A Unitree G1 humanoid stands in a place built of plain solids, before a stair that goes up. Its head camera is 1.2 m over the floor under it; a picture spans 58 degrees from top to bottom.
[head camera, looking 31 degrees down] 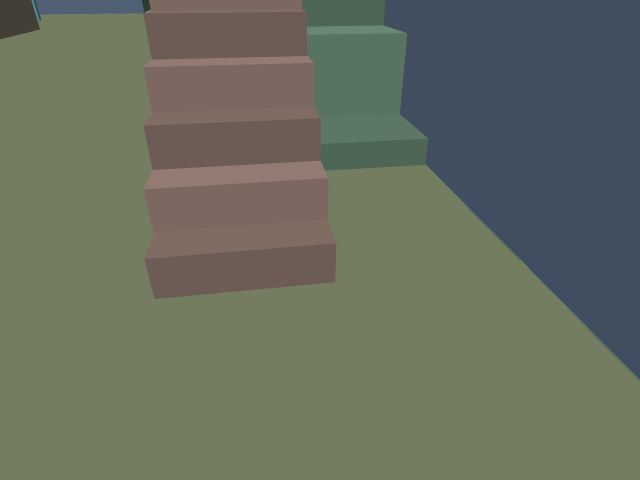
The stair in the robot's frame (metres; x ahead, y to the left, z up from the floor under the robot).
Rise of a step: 0.21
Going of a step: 0.23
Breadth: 0.81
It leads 9 degrees to the left of straight ahead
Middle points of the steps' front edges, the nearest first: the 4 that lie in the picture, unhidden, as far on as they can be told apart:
1.55 0.33 0.21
1.78 0.36 0.43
2.00 0.40 0.64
2.22 0.43 0.85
